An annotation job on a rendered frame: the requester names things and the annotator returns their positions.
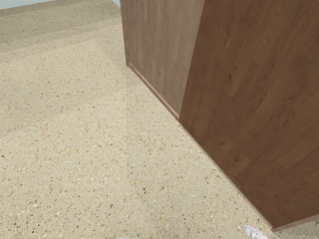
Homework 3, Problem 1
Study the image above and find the right robot hand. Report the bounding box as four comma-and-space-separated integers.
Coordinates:
242, 224, 268, 239

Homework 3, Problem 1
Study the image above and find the wardrobe door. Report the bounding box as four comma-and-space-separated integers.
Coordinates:
178, 0, 319, 228
126, 0, 204, 115

